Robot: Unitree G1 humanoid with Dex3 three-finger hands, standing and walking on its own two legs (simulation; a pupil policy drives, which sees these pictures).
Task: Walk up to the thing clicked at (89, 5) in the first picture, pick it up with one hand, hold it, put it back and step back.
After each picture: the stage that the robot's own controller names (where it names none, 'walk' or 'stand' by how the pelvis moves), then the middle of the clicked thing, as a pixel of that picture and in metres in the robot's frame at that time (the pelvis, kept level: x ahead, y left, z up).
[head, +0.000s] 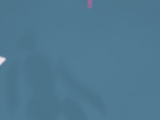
stand; (89, 3) +2.27 -0.13 -0.72
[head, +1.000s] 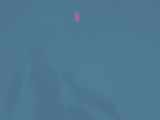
walk; (76, 16) +2.12 +0.20 -0.71
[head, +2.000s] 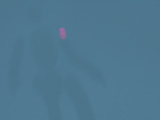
walk; (62, 33) +1.45 +0.33 -0.72
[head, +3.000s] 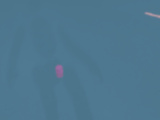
walk; (59, 71) +0.92 +0.24 -0.70
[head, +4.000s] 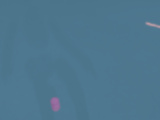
walk; (55, 104) +0.58 +0.20 -0.69
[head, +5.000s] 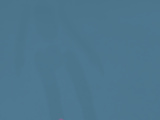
stand; out of the picture +0.39 +0.18 -0.70
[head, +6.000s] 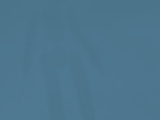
stand; out of the picture +0.37 +0.15 -0.72
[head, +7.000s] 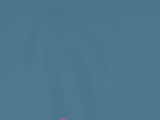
stand; out of the picture +0.41 +0.15 -0.72
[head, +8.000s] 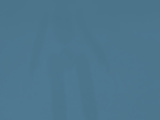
stand; out of the picture +0.39 +0.16 -0.72
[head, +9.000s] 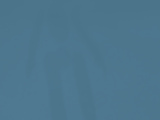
stand; out of the picture +0.40 +0.15 -0.73
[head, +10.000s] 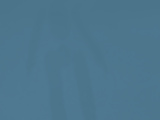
stand; out of the picture +0.39 +0.15 -0.73
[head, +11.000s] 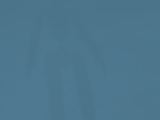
stand; out of the picture +0.39 +0.15 -0.73
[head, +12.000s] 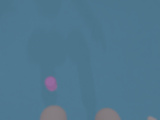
go down; (51, 84) +0.44 +0.16 -0.51
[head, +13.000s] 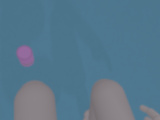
go down; (25, 56) +0.47 +0.22 -0.31
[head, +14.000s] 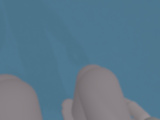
close in; out of the picture +0.45 +0.26 -0.23
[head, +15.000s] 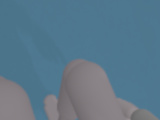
close; out of the picture +0.45 +0.28 -0.22
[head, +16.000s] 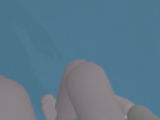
lift; out of the picture +0.41 +0.25 -0.23
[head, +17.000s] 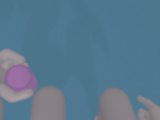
lift; (23, 81) +0.31 +0.21 -0.04
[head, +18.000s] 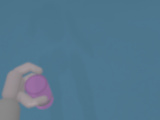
hold; (40, 92) +0.31 +0.15 +0.03
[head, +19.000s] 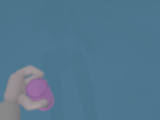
hold; (41, 95) +0.30 +0.15 +0.01
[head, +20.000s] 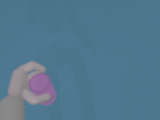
crouch; (43, 90) +0.32 +0.14 -0.01
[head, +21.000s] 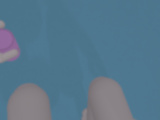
lower; (6, 46) +0.45 +0.21 -0.09
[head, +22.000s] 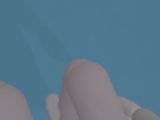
lower; out of the picture +0.42 +0.29 -0.22
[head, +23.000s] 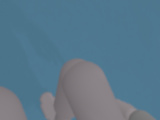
lower; out of the picture +0.43 +0.28 -0.23
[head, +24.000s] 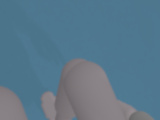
lower; out of the picture +0.43 +0.28 -0.23
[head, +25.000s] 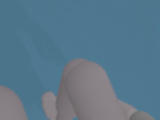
lower; out of the picture +0.43 +0.28 -0.23
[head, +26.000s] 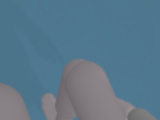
draw back; out of the picture +0.43 +0.25 -0.23
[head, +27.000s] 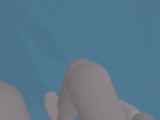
rise; out of the picture +0.42 +0.24 -0.24
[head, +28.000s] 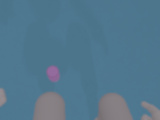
walk; (53, 74) +0.45 +0.15 -0.44
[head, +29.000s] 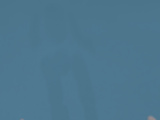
stand; out of the picture +0.38 +0.11 -0.66
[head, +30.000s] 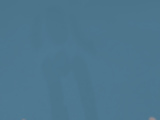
stand; out of the picture +0.38 +0.13 -0.67
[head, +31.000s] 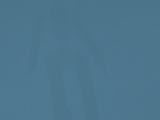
stand; out of the picture +0.38 +0.11 -0.71
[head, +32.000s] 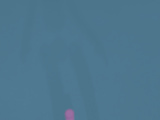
walk; (69, 115) +0.42 +0.08 -0.70
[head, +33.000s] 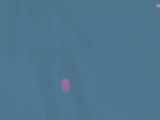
walk; (65, 85) +0.63 +0.12 -0.70
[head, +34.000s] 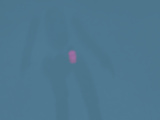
walk; (72, 56) +0.99 +0.16 -0.70
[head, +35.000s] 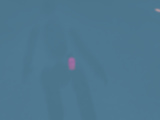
stand; (71, 63) +1.04 +0.13 -0.71
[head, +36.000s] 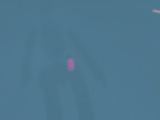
stand; (70, 64) +1.04 +0.13 -0.73
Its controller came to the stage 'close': yes
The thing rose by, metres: 0.72
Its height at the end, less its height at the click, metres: +0.00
